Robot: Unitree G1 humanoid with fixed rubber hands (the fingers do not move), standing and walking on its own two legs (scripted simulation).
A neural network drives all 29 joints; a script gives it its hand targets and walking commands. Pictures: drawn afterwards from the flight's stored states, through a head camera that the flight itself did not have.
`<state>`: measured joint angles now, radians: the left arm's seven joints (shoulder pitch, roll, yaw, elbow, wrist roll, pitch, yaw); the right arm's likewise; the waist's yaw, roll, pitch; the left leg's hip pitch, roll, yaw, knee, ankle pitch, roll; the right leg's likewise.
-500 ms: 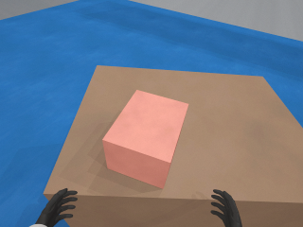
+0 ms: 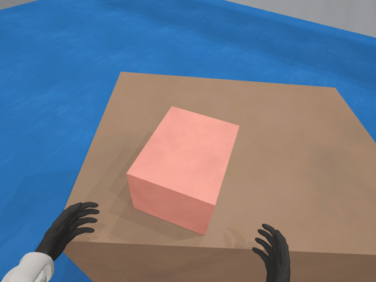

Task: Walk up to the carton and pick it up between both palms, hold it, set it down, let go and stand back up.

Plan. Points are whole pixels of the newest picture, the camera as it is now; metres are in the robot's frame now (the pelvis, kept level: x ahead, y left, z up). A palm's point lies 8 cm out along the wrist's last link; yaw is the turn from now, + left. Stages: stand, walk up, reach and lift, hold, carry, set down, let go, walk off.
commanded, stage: reach and lift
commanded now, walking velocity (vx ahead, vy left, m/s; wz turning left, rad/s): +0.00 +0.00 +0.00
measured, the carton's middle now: (187, 166) +0.42 +0.05 -0.02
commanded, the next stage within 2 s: none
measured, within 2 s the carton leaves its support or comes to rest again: neither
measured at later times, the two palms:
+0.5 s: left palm (69, 197) +0.26 +0.28 +0.05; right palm (272, 239) +0.23 -0.13 +0.03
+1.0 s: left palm (90, 155) +0.34 +0.25 +0.09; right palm (280, 204) +0.29 -0.14 +0.07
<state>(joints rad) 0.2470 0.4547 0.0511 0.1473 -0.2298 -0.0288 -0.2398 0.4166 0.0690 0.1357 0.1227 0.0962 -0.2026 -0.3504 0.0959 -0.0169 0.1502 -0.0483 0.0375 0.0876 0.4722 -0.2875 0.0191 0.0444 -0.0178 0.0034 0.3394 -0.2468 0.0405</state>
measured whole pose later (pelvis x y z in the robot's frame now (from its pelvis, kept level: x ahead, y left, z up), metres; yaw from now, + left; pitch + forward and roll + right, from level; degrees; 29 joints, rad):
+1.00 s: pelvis -0.02 -0.01 +0.00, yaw +0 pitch -4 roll -1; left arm -0.41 0.49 0.05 0.44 -0.26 0.22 -0.20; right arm -0.17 0.02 0.09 0.19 0.22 0.14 -0.45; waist 0.00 -0.05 0.11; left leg -0.14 0.04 0.09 0.44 -0.23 0.02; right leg -0.06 -0.02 0.00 0.34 -0.21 0.04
